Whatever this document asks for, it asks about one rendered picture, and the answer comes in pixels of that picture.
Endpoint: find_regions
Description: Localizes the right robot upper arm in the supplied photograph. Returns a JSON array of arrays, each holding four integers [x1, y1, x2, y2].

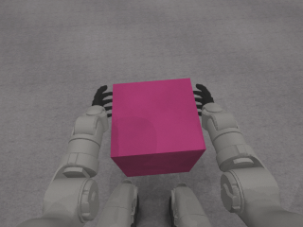
[[220, 166, 303, 227]]

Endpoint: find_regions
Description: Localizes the left robot shin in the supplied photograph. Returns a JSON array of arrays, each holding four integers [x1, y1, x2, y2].
[[122, 179, 135, 224]]

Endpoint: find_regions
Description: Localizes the left robot hand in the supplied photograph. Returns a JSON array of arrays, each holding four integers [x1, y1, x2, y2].
[[92, 85, 113, 117]]

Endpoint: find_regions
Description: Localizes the right robot hand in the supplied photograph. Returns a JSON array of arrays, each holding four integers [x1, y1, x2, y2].
[[193, 83, 214, 116]]

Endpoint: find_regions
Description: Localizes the robot left forearm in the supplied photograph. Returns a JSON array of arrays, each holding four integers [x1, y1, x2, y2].
[[42, 105, 109, 213]]

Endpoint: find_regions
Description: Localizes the right robot shin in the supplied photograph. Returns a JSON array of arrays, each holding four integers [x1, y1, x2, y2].
[[172, 183, 187, 226]]

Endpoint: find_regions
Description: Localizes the robot right forearm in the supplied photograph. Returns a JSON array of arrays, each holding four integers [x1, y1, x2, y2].
[[201, 102, 281, 203]]

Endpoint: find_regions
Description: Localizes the left robot upper arm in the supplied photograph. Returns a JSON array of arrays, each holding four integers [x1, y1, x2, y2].
[[16, 177, 99, 227]]

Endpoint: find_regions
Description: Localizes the robot shin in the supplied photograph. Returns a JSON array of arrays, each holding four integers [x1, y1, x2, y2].
[[172, 183, 187, 226], [122, 179, 135, 224]]

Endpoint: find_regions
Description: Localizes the carton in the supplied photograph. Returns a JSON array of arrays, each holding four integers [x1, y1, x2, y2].
[[110, 78, 206, 177]]

